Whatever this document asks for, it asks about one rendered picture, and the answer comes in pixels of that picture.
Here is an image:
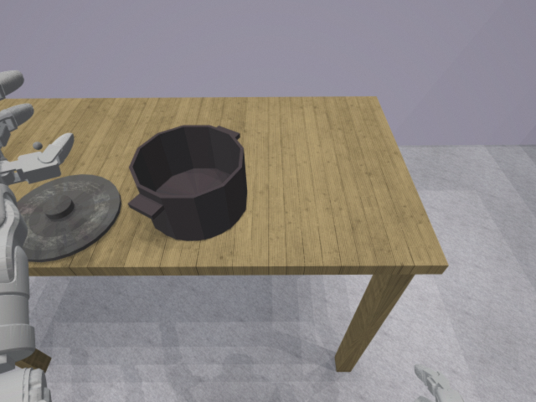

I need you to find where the lid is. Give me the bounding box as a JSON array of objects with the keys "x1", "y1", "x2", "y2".
[{"x1": 17, "y1": 174, "x2": 121, "y2": 262}]

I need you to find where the knob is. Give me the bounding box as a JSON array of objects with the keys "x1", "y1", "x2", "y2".
[{"x1": 43, "y1": 195, "x2": 75, "y2": 219}]

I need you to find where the robot left forearm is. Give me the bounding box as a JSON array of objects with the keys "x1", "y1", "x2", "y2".
[{"x1": 0, "y1": 183, "x2": 35, "y2": 374}]

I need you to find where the right robot hand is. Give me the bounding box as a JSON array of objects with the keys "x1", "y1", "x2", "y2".
[{"x1": 414, "y1": 364, "x2": 464, "y2": 402}]

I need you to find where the robot left upper arm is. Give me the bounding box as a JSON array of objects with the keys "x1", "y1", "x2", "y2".
[{"x1": 0, "y1": 368, "x2": 52, "y2": 402}]

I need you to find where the pot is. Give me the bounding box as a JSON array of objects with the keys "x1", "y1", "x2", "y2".
[{"x1": 128, "y1": 125, "x2": 247, "y2": 241}]

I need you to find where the left robot hand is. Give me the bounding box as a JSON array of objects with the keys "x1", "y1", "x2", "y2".
[{"x1": 0, "y1": 70, "x2": 74, "y2": 186}]

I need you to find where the table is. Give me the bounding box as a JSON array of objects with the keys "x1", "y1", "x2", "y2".
[{"x1": 0, "y1": 96, "x2": 449, "y2": 373}]

